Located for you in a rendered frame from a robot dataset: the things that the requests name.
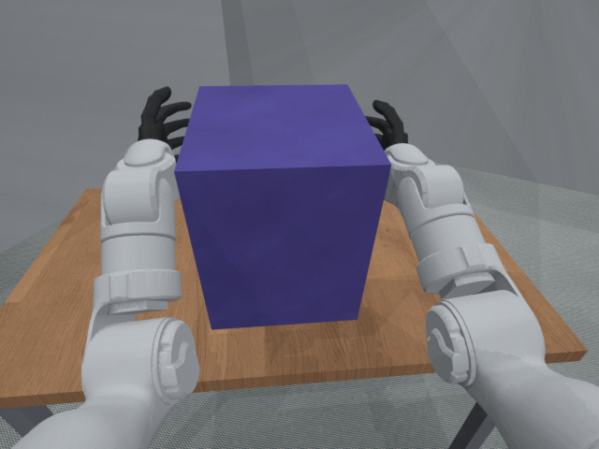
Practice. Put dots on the carton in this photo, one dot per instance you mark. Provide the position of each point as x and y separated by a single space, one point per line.
282 188

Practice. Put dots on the left robot upper arm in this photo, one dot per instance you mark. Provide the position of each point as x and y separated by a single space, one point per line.
133 375

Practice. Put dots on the right robot hand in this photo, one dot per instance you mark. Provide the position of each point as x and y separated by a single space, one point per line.
392 128

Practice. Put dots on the right robot upper arm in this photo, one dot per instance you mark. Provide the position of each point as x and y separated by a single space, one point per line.
490 344

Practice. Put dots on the left robot forearm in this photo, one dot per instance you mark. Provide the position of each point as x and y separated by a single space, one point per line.
137 232

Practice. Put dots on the right robot forearm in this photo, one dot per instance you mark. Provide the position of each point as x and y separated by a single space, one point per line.
454 260

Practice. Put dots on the left robot hand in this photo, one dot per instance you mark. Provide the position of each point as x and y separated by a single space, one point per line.
153 116

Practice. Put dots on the table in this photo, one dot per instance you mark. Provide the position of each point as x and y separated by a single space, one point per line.
44 325

